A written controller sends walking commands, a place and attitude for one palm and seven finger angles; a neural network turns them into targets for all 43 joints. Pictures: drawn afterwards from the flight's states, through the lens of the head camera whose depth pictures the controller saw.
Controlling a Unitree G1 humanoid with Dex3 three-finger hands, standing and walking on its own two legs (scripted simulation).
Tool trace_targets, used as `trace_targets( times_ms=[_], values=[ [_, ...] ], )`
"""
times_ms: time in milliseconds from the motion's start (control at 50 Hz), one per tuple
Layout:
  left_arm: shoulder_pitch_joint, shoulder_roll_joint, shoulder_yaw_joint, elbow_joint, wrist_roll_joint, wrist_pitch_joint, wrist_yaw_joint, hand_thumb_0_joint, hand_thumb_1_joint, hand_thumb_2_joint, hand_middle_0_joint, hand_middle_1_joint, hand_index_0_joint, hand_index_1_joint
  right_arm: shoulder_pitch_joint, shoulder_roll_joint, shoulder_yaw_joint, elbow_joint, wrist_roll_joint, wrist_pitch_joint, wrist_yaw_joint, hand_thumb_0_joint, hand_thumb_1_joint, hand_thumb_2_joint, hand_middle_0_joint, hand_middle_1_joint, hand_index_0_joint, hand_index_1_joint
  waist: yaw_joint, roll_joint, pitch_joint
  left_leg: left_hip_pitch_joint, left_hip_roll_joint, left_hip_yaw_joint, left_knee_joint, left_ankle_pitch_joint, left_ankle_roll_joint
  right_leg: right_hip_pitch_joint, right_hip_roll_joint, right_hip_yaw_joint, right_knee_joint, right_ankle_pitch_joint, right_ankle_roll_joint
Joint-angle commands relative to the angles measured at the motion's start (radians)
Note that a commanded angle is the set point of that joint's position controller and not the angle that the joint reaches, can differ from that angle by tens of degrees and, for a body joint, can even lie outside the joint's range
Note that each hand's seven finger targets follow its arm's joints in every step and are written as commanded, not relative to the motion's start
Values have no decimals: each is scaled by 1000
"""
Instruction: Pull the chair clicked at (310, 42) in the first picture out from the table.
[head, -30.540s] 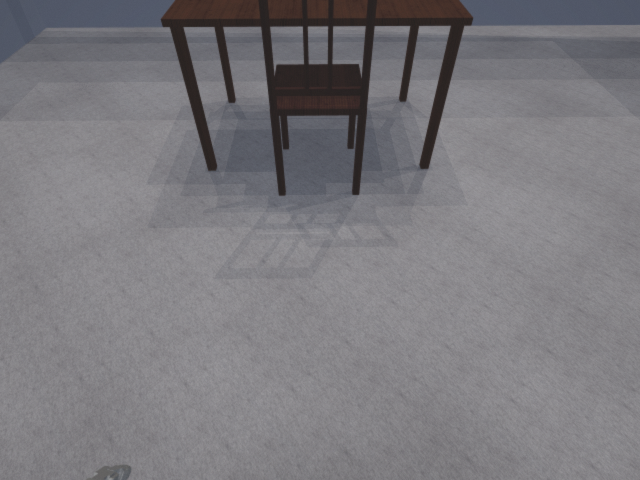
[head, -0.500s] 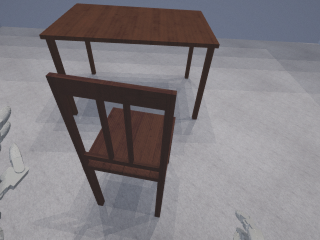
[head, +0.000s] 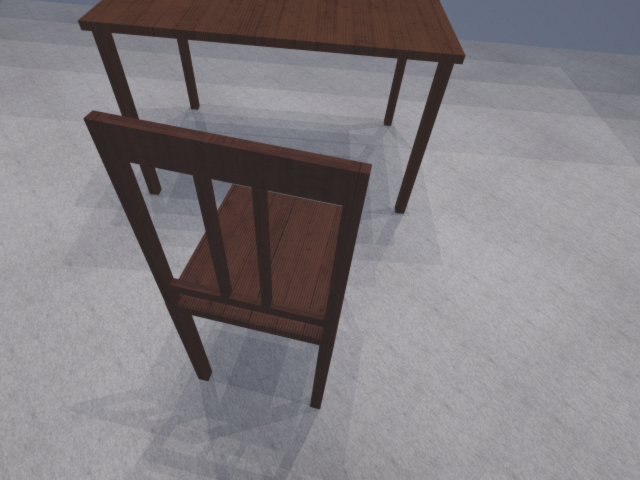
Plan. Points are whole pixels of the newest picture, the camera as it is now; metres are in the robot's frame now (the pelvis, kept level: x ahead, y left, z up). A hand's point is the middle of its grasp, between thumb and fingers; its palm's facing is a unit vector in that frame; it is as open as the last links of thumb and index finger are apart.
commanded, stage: let the arm hang, fingers relaxed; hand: left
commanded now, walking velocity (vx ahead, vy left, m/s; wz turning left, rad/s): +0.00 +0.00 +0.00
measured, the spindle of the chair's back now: (216, 243) +0.49 +0.21 -0.06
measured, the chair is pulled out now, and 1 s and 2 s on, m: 0.65 0.65 0.65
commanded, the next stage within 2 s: look to check the result in 0.76 s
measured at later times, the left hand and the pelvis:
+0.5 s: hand out of the picture +0.02 +0.14 -0.17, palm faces +0.03 -0.98 -0.20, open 7.3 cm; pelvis +0.02 -0.02 +0.01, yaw +0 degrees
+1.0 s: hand out of the picture +0.03 +0.15 -0.16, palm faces +0.03 -0.98 -0.20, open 7.4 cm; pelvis +0.03 -0.02 +0.01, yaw +0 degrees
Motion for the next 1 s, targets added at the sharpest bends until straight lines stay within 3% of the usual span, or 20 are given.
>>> trace_targets(
  times_ms=[0,100,160,220,260,300,400,460,520,540,620,640,720,740,820,840,900,940,980],
  values=[
    [62,103,6,6,-11,-54,-1,0,900,900,-200,-300,-200,-300,48,-105,-32,-29,10,-30,-24,0,-900,-900,200,300,200,300,12,179,-39,-59,78,-110,-225,-118,52,120,-35,78,-111,-66,-66],
    [80,76,-11,84,-18,-57,6,0,900,900,-200,-300,-200,-300,121,-79,-29,29,16,-26,-32,0,-900,-900,200,300,200,300,1,51,-5,-30,78,-94,-204,-70,58,98,-50,74,-144,-85,-70],
    [85,63,-16,115,-19,-56,10,0,900,900,-200,-300,-200,-300,138,-61,-27,60,14,-23,-34,0,-900,-900,200,300,200,300,-4,39,36,-24,71,-82,-197,-66,58,67,-53,75,-162,-119,-73],
    [93,56,-16,132,-20,-58,14,0,900,900,-200,-300,-200,-300,151,-53,-23,76,16,-26,-36,0,-900,-900,200,300,200,300,-4,5,8,-8,71,-74,-189,-29,56,87,-59,74,-160,-105,-70],
    [98,55,-16,136,-21,-58,18,0,900,900,-200,-300,-200,-300,143,-47,-22,82,15,-24,-35,0,-900,-900,200,300,200,300,0,48,27,-17,66,-68,-192,-21,54,85,-60,81,-162,-108,-73],
    [88,54,-15,136,-21,-59,19,0,900,900,-200,-300,-200,-300,137,-39,-20,84,15,-24,-35,0,-900,-900,200,300,200,300,-1,10,33,-12,64,-61,-185,-5,50,82,-63,81,-165,-102,-73],
    [53,45,-10,126,-19,-59,20,0,900,900,-200,-300,-200,-300,118,-29,-20,91,13,-23,-35,0,-900,-900,200,300,200,300,-2,11,52,-5,63,-55,-190,8,44,79,-64,82,-172,-102,-73],
    [42,47,-8,123,-19,-56,22,0,900,900,-200,-300,-200,-300,96,-26,-20,89,11,-19,-35,0,-900,-900,200,300,200,300,5,69,97,-29,65,-55,-205,-5,42,69,-58,82,-174,-110,-70],
    [29,52,-4,115,-19,-55,19,0,900,900,-200,-300,-200,-300,100,-29,-21,89,10,-18,-35,0,-900,-900,200,300,200,300,4,46,78,-25,62,-56,-204,-19,41,83,-59,89,-182,-128,-71],
    [24,51,-3,116,-20,-54,19,0,900,900,-200,-300,-200,-300,96,-30,-24,85,10,-16,-36,0,-900,-900,200,300,200,300,7,41,100,-29,65,-56,-212,-26,45,75,-57,80,-189,-130,-72],
    [15,57,1,101,-20,-58,17,0,900,900,-200,-300,-200,-300,100,-40,-23,82,9,-24,-34,0,-900,-900,200,300,200,300,4,46,12,13,68,-60,-205,29,42,122,-61,81,-170,-75,-70],
    [3,53,-1,101,-21,-57,16,0,900,900,-200,-300,-200,-300,87,-40,-25,82,10,-23,-37,0,-900,-900,200,300,200,300,6,54,55,3,75,-64,-216,30,44,105,-53,71,-173,-59,-71],
    [0,55,-1,101,-22,-58,16,0,900,900,-200,-300,-200,-300,92,-49,-22,88,11,-27,-36,0,-900,-900,200,300,200,300,4,51,14,20,81,-68,-220,48,40,133,-54,71,-161,-35,-68],
    [-1,55,-2,104,-23,-56,17,0,900,900,-200,-300,-200,-300,82,-50,-24,88,11,-24,-38,0,-900,-900,200,300,200,300,9,70,49,7,83,-66,-233,28,42,120,-49,68,-168,-52,-69],
    [5,56,-1,108,-22,-59,17,0,900,900,-200,-300,-200,-300,90,-53,-22,93,13,-27,-36,0,-900,-900,200,300,200,300,5,44,14,29,81,-61,-222,38,41,131,-55,78,-167,-45,-68],
    [0,55,-1,111,-22,-59,17,0,900,900,-200,-300,-200,-300,86,-49,-24,95,13,-24,-37,0,-900,-900,200,300,200,300,6,57,41,24,79,-57,-227,25,41,119,-51,74,-176,-52,-70],
    [0,54,-1,113,-22,-60,17,0,900,900,-200,-300,-200,-300,94,-49,-23,102,12,-24,-36,0,-900,-900,200,300,200,300,0,31,31,30,77,-54,-220,14,38,115,-55,81,-179,-75,-69],
    [0,52,-1,118,-22,-59,17,0,900,900,-200,-300,-200,-300,94,-44,-24,105,12,-23,-38,0,-900,-900,200,300,200,300,1,60,52,29,79,-51,-229,6,40,103,-50,78,-185,-81,-72],
    [8,52,1,119,-21,-61,18,0,900,900,-200,-300,-200,-300,94,-43,-23,109,12,-27,-37,0,-900,-900,200,300,200,300,3,65,29,28,80,-55,-224,24,39,124,-52,80,-173,-54,-68]
  ],
)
